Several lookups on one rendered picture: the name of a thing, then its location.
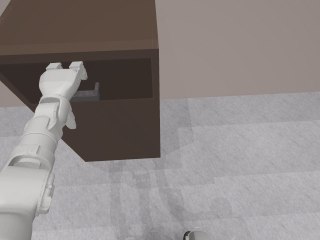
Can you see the left robot forearm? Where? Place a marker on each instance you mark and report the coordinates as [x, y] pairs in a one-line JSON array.
[[38, 143]]

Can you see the right robot shin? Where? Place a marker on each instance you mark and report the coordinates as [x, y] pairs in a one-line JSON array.
[[196, 229]]

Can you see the drawer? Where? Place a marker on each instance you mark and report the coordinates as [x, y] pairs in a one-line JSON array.
[[118, 79]]

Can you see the left robot upper arm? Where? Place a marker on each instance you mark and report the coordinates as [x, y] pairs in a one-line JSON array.
[[24, 194]]

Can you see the handle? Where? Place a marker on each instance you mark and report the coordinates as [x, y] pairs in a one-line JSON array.
[[87, 95]]

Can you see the cabinet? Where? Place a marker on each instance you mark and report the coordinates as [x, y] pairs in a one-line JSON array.
[[43, 31]]

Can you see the left robot hand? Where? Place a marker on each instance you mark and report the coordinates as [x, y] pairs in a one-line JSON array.
[[63, 82]]

